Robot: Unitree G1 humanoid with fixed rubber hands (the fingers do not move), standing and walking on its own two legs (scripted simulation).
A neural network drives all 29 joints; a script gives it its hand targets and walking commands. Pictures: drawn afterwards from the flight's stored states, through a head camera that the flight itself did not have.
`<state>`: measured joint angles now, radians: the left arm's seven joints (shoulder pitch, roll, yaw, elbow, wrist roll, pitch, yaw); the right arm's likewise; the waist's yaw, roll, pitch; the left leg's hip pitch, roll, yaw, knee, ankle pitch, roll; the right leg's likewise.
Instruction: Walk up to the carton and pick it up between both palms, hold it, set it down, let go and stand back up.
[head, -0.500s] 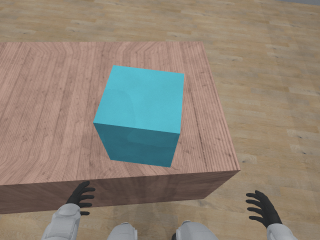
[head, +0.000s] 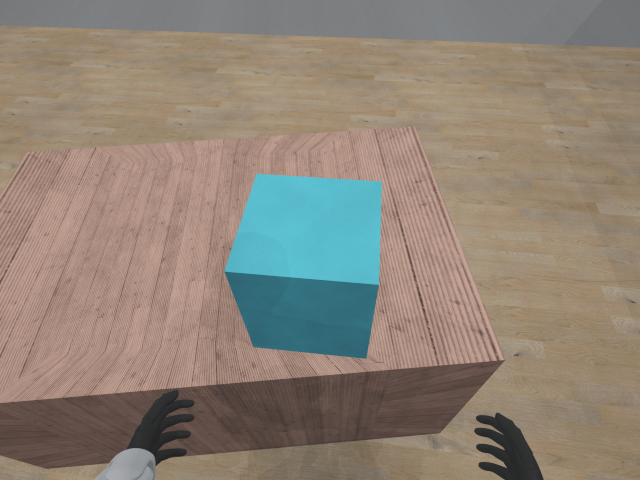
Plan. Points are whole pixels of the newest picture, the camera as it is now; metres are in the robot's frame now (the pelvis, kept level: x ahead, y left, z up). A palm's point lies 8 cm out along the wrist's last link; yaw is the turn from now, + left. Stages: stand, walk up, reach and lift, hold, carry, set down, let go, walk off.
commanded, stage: reach and lift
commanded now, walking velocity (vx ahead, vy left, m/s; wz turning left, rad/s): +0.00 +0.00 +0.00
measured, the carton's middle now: (313, 269) +0.46 +0.05 -0.09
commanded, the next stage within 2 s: none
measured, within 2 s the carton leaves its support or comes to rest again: neither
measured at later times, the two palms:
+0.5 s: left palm (144, 460) +0.16 +0.25 -0.07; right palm (501, 457) +0.16 -0.19 -0.06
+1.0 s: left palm (151, 437) +0.18 +0.24 -0.04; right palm (490, 436) +0.18 -0.17 -0.04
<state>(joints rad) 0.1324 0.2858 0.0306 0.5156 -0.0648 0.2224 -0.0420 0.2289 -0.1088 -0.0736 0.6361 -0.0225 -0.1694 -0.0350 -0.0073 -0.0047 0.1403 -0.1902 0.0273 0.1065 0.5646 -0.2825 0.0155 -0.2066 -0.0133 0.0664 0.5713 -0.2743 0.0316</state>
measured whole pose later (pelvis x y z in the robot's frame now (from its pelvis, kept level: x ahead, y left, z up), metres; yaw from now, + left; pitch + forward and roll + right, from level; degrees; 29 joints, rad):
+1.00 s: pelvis +0.05 +0.01 +0.01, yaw +2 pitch -8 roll -1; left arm 0.33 0.31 -0.10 0.56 -0.20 -0.46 -0.10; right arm 0.35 -0.01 0.03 0.67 0.15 -0.58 -0.12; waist 0.03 -0.03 0.09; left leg -0.04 0.03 0.08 0.50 -0.33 0.01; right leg -0.02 -0.01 0.03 0.44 -0.30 0.03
